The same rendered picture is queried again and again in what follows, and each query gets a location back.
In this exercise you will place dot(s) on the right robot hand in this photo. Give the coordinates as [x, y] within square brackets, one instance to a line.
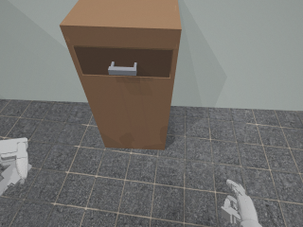
[242, 207]

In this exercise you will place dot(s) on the drawer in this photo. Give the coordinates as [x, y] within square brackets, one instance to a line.
[150, 62]

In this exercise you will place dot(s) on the left robot hand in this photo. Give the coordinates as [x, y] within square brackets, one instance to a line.
[14, 156]

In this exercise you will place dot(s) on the cabinet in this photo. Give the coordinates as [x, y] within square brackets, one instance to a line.
[130, 111]

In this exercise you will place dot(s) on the handle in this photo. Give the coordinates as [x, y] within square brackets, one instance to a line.
[122, 70]

